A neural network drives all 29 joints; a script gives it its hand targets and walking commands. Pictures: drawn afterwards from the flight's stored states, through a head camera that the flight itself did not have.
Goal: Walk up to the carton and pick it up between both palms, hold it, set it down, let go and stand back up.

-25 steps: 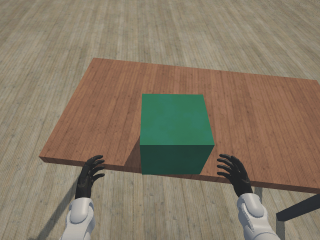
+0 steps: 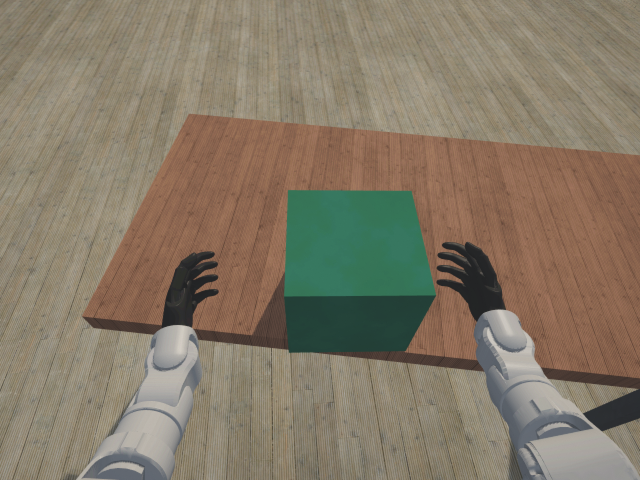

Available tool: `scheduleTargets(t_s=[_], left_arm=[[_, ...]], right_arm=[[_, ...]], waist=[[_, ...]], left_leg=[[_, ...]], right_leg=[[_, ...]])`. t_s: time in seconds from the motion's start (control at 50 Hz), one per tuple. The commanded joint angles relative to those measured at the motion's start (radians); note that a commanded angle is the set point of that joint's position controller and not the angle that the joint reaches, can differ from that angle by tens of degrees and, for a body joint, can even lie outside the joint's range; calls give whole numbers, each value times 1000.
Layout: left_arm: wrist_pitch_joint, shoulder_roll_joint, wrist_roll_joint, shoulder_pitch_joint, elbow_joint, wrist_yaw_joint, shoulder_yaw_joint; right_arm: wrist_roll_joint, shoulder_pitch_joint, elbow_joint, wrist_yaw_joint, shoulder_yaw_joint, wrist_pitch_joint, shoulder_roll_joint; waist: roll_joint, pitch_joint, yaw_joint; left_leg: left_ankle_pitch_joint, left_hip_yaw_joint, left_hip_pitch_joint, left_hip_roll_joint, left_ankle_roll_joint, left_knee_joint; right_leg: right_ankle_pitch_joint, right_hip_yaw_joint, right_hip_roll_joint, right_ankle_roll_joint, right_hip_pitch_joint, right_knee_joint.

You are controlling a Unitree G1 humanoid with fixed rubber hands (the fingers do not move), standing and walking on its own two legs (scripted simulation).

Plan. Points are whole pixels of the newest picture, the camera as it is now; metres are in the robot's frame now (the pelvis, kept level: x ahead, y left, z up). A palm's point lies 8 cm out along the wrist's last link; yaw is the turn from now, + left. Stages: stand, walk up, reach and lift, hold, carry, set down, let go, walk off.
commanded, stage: reach and lift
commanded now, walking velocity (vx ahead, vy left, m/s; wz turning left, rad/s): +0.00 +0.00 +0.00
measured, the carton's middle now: (348, 273) +0.43 -0.05 -0.08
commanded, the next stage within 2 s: none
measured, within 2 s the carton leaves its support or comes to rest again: neither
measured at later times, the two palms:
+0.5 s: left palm (184, 249) +0.39 +0.18 +0.05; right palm (472, 230) +0.42 -0.21 +0.06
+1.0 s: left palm (193, 278) +0.39 +0.19 -0.02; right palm (452, 255) +0.42 -0.20 -0.01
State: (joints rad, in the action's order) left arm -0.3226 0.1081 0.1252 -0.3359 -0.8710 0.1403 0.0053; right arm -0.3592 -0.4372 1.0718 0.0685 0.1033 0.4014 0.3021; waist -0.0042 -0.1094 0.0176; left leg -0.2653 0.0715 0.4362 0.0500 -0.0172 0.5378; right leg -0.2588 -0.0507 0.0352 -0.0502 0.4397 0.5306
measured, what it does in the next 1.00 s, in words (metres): stands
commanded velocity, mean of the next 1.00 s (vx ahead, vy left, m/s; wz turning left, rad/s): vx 0.00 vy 0.00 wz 0.00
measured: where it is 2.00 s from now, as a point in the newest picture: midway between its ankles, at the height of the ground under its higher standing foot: outside the picture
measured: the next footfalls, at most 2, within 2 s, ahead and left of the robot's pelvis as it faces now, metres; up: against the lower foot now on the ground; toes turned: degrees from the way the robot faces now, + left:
none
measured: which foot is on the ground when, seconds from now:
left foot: down 0.00-1.00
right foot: down 0.00-1.00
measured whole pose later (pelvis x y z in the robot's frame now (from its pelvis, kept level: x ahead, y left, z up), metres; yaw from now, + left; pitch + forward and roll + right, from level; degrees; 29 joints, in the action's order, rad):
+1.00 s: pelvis -0.02 +0.00 -0.03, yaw +1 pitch +27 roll +0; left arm -0.41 0.16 0.20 -0.86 -1.40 0.12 -0.01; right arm -0.36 -0.94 1.45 0.03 0.09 0.36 0.30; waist 0.01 -0.26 0.03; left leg -0.25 0.05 0.90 0.06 -0.02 0.68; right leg -0.24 -0.07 0.03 -0.06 0.89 0.66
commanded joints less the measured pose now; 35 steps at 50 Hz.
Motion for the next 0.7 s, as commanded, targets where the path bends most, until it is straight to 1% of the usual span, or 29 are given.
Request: scheduleTargets(t_s=[0.0,0.14,0.26,0.54,0.62,0.68], left_arm=[[-27,77,-4,-394,184,4,-24],[20,88,0,-532,131,5,-40],[51,105,13,-668,63,5,-49],[83,165,71,-995,-114,5,-36],[86,171,72,-1029,-186,-2,-32],[62,169,57,-1011,-262,-12,-37]], right_arm=[[-21,-393,-154,-1,-35,27,183],[-41,-528,-117,-5,-21,-26,208],[-48,-661,-67,-15,-10,-67,220],[-50,-960,71,-43,-3,-142,245],[-48,-993,133,-48,0,-152,240],[-53,-980,198,-51,11,-137,224]], waist=[[-35,-486,3],[-44,-557,15],[-47,-617,24],[-48,-777,27],[-54,-783,24],[-55,-756,24]], left_leg=[[348,-63,-167,-41,-13,-12],[364,-63,-140,-35,-7,-8],[360,-59,-106,-31,-5,5],[357,-42,-30,-23,-26,62],[361,-41,-4,-21,-27,69],[364,-43,33,-23,-26,70]], right_leg=[[479,94,-5,48,-179,-41],[509,93,-2,53,-167,-38],[503,86,1,57,-140,-30],[497,53,10,71,-81,11],[505,51,6,76,-79,18],[507,55,-1,79,-77,23]])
